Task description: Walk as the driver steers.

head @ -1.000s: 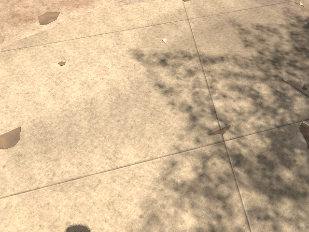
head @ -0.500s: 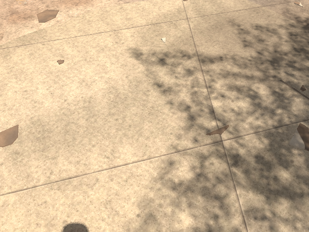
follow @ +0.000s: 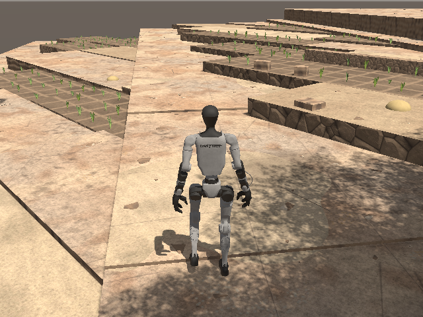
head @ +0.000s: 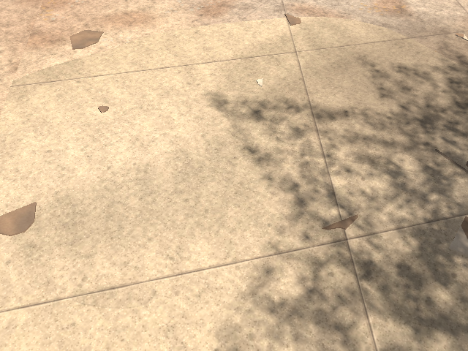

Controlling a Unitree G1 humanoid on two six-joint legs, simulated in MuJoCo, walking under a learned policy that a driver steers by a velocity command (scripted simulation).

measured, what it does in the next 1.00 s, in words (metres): walks ahead: left foot 0.04 m higher, then right foot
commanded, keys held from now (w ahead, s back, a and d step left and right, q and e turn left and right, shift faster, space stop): w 1.00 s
